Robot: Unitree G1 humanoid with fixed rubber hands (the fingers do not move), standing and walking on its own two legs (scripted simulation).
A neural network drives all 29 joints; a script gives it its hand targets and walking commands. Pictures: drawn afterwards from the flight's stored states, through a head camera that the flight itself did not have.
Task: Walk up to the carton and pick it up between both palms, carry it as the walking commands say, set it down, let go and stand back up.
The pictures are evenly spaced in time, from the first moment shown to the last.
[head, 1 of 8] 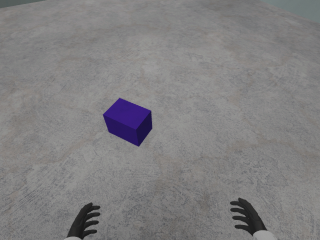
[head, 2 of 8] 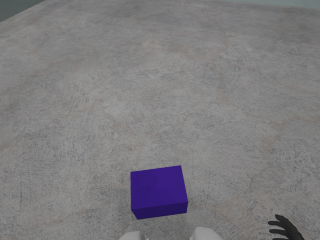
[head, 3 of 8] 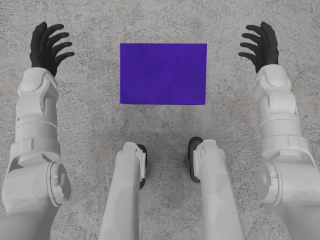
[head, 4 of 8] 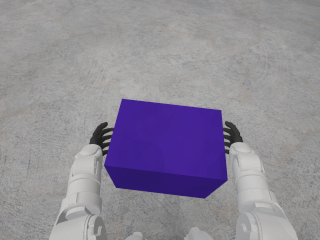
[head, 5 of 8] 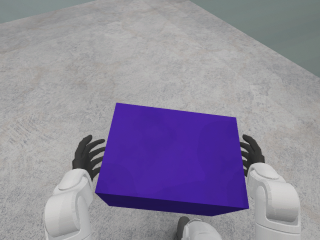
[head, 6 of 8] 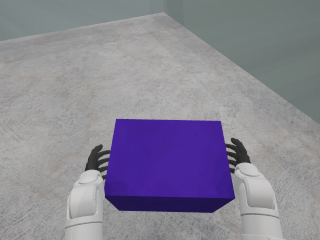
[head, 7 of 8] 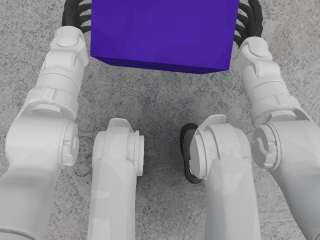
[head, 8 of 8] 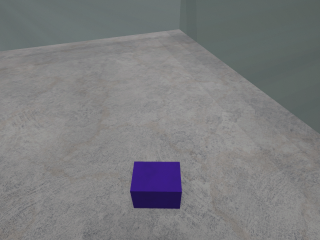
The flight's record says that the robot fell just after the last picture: no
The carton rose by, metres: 0.70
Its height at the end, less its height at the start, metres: +0.00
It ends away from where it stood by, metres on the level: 2.23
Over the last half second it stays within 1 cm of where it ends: yes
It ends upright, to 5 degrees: yes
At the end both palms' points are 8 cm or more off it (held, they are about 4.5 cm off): yes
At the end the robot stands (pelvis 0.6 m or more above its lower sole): yes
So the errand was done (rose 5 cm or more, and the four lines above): yes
